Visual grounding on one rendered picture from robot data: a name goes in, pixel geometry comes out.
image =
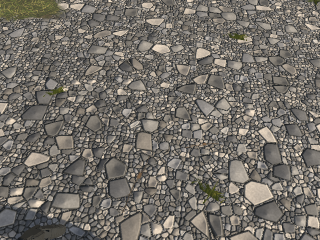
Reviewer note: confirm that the left robot hand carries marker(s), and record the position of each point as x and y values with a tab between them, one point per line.
46	232

